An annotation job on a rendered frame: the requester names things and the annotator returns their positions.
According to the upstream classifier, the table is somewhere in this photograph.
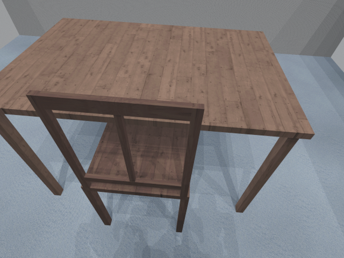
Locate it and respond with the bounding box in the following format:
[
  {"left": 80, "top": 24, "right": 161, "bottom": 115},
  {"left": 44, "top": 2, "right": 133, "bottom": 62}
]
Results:
[{"left": 0, "top": 18, "right": 315, "bottom": 213}]

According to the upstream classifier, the chair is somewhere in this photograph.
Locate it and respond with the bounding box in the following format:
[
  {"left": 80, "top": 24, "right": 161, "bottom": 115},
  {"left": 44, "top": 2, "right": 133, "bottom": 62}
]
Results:
[{"left": 26, "top": 90, "right": 204, "bottom": 232}]

